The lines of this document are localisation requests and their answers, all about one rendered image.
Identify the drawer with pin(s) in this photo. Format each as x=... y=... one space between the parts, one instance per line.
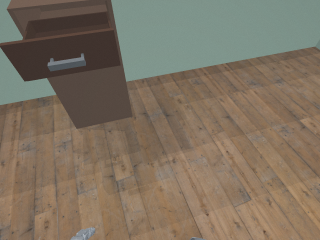
x=63 y=38

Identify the cabinet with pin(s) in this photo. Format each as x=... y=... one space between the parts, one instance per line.
x=90 y=97

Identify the robot left hand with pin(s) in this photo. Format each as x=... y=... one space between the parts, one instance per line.
x=84 y=234

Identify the handle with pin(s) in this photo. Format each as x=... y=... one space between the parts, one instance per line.
x=66 y=64

